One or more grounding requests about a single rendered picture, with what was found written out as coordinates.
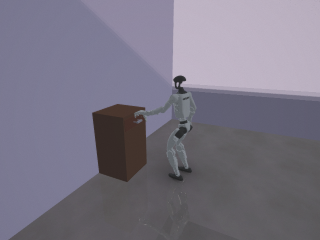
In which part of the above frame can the robot right forearm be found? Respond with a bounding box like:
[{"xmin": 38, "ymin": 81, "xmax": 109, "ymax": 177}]
[{"xmin": 187, "ymin": 110, "xmax": 196, "ymax": 122}]

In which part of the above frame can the cabinet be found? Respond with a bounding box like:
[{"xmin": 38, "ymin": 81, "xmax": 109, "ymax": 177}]
[{"xmin": 92, "ymin": 104, "xmax": 147, "ymax": 182}]

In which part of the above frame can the robot left forearm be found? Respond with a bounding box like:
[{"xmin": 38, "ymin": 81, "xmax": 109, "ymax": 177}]
[{"xmin": 144, "ymin": 106, "xmax": 163, "ymax": 116}]

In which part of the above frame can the robot right foot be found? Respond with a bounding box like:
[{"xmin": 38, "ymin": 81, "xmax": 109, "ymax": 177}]
[{"xmin": 178, "ymin": 166, "xmax": 192, "ymax": 173}]

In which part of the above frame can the handle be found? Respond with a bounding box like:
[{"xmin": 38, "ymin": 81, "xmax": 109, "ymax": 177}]
[{"xmin": 134, "ymin": 119, "xmax": 143, "ymax": 124}]

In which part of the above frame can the drawer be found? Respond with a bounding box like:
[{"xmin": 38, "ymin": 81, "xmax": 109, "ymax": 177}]
[{"xmin": 124, "ymin": 114, "xmax": 145, "ymax": 132}]

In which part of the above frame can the right robot upper arm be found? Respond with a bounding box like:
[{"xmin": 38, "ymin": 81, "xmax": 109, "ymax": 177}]
[{"xmin": 187, "ymin": 91, "xmax": 197, "ymax": 112}]

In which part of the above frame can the left robot upper arm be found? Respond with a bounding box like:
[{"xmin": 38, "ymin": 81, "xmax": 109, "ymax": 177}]
[{"xmin": 161, "ymin": 94, "xmax": 180, "ymax": 113}]

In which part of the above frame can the left robot thigh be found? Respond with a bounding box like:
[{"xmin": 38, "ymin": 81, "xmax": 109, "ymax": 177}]
[{"xmin": 167, "ymin": 128, "xmax": 185, "ymax": 156}]

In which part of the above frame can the left robot hand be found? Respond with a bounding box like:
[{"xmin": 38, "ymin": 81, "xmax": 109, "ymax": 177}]
[{"xmin": 134, "ymin": 110, "xmax": 147, "ymax": 122}]

